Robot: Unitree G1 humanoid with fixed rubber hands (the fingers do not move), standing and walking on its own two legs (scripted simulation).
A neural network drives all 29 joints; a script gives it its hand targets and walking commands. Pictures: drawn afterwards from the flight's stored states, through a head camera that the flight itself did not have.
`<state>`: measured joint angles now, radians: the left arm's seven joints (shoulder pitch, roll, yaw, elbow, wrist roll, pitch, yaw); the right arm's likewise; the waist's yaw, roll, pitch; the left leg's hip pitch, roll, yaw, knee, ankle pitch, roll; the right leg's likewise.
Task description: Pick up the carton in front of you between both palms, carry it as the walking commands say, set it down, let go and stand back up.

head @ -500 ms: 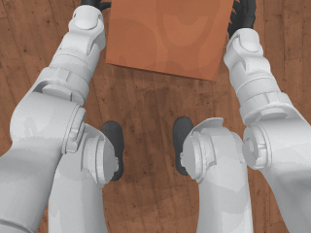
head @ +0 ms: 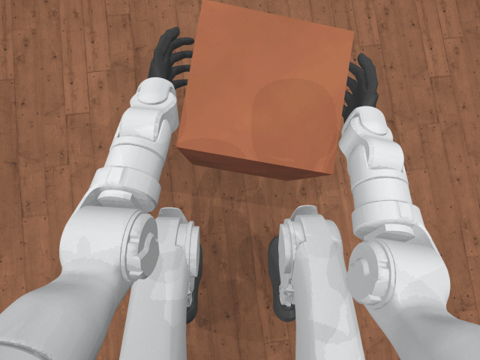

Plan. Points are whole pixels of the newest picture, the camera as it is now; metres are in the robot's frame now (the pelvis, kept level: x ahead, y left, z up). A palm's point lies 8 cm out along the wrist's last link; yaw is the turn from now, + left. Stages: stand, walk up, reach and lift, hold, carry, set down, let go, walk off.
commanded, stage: reach and lift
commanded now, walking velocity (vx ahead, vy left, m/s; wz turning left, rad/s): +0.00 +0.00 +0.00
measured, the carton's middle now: (255, 112) +0.50 -0.03 -0.15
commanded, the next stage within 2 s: none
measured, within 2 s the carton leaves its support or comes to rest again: neither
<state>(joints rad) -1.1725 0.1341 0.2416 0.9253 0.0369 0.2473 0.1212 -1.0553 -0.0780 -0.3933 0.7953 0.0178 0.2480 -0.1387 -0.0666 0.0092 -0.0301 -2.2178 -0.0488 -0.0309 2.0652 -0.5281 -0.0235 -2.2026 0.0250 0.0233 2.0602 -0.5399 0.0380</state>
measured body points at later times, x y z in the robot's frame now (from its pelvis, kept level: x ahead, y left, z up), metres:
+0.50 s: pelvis +0.02 +0.00 +0.13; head +0.24 +0.00 +0.52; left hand +0.50 +0.11 +0.07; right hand +0.46 -0.19 +0.07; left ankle +0.12 +0.12 -0.37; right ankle +0.12 -0.13 -0.37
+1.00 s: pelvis +0.07 +0.00 +0.27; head +0.18 +0.00 +0.71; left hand +0.45 +0.13 +0.23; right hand +0.43 -0.18 +0.23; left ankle +0.12 +0.12 -0.37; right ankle +0.12 -0.13 -0.37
